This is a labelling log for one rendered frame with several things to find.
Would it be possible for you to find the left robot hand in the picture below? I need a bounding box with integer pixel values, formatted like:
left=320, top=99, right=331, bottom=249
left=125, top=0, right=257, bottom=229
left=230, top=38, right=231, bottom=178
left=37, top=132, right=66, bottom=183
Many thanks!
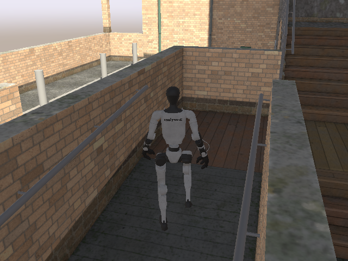
left=142, top=149, right=155, bottom=160

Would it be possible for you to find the right robot hand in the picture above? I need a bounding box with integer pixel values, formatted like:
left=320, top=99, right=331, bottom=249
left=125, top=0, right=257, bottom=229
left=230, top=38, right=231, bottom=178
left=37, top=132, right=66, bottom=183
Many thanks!
left=196, top=155, right=209, bottom=169

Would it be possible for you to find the robot left shin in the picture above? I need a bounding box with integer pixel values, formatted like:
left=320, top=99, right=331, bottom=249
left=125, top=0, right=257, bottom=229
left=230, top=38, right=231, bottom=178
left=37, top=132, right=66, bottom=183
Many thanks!
left=158, top=185, right=167, bottom=223

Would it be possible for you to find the robot right forearm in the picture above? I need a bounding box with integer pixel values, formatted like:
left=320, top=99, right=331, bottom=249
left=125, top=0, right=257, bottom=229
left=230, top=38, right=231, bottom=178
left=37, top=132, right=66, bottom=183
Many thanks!
left=195, top=132, right=207, bottom=157

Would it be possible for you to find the right robot upper arm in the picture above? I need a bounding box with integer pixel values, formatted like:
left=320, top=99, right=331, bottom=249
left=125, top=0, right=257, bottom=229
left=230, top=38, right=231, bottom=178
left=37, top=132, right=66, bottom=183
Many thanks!
left=185, top=110, right=200, bottom=141

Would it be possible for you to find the left robot upper arm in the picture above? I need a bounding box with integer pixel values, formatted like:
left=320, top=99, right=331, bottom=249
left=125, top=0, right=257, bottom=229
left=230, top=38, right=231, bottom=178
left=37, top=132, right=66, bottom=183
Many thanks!
left=147, top=110, right=162, bottom=140

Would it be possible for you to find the right robot thigh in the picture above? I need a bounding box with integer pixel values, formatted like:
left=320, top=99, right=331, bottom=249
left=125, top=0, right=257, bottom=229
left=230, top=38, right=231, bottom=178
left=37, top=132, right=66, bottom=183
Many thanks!
left=181, top=151, right=192, bottom=175

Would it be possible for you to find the robot left forearm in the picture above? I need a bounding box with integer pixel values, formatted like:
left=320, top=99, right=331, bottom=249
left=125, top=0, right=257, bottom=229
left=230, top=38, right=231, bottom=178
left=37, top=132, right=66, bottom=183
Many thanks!
left=143, top=132, right=152, bottom=151

